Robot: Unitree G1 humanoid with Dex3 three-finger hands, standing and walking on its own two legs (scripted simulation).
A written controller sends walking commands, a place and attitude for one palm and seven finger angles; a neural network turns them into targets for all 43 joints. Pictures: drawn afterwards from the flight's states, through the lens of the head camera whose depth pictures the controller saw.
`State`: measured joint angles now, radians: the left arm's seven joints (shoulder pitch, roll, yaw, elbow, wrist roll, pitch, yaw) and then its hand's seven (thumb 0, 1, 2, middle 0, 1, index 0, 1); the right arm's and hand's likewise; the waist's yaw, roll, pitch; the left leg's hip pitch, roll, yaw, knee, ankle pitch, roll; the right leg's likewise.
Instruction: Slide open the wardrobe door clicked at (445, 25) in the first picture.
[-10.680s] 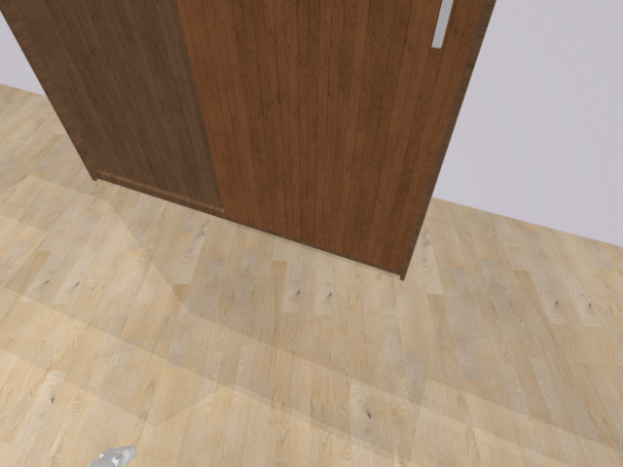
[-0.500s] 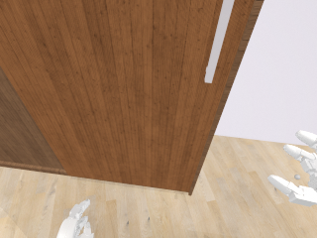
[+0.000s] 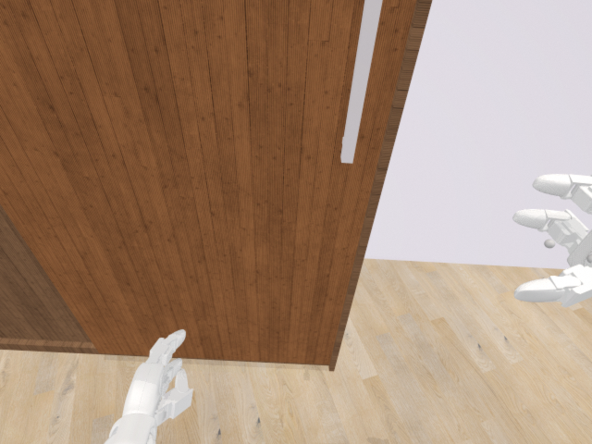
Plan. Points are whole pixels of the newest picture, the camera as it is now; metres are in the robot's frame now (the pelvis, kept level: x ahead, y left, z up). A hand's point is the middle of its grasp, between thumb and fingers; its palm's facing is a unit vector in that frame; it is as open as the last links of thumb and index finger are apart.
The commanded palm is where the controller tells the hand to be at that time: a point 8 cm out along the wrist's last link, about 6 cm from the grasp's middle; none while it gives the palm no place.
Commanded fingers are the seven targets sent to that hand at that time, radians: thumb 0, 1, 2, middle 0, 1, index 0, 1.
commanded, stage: raise the hand with hooked fingers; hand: right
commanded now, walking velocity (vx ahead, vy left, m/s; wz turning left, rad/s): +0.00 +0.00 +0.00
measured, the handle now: (358, 78) +0.55 -0.10 +0.28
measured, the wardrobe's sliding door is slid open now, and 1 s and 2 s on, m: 0.00 0.00 0.00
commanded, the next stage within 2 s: move the hooked fingers beside the handle in 0.68 s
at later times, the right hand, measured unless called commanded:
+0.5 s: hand (559, 207) +0.28 -0.27 +0.26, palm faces +0.12 +0.99 -0.07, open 13.9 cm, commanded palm +0.24 -0.31 +0.27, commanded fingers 0.00 0.50 -0.30 0.30 1.20 0.30 1.20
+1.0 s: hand (543, 183) +0.31 -0.27 +0.26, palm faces +0.16 +0.99 -0.06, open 13.9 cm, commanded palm +0.28 -0.30 +0.27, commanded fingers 0.00 0.50 -0.30 0.30 1.20 0.30 1.20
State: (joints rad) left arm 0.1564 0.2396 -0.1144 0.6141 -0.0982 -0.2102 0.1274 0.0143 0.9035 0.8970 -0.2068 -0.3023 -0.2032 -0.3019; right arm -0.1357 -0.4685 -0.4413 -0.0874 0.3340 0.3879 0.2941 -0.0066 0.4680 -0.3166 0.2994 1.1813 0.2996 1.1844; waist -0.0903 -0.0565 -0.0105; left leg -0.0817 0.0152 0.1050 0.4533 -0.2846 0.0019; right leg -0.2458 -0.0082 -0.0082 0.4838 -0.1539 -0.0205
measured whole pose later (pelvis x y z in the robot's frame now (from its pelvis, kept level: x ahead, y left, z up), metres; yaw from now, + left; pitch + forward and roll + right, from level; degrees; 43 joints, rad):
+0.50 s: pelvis +0.00 +0.01 +0.00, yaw +1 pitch -5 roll +1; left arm 0.16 0.27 -0.11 0.62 -0.11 -0.18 0.11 0.02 0.90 0.90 -0.21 -0.30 -0.20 -0.30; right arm -0.25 -0.52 -0.49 -0.09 0.34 0.45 0.34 -0.01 0.50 -0.30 0.30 1.20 0.30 1.20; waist -0.08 -0.05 -0.01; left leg -0.07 0.01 0.10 0.44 -0.28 0.01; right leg -0.23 -0.02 -0.01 0.46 -0.15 -0.01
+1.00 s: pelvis +0.02 +0.01 +0.00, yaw +0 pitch -4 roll +1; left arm 0.15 0.26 -0.12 0.63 -0.12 -0.16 0.10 0.02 0.90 0.90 -0.21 -0.30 -0.20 -0.30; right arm -0.37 -0.53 -0.46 0.04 0.30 0.52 0.32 -0.01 0.50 -0.30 0.30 1.20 0.30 1.20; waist -0.09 -0.06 -0.03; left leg -0.07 0.01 0.11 0.43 -0.30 0.01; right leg -0.23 -0.01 0.00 0.46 -0.16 -0.01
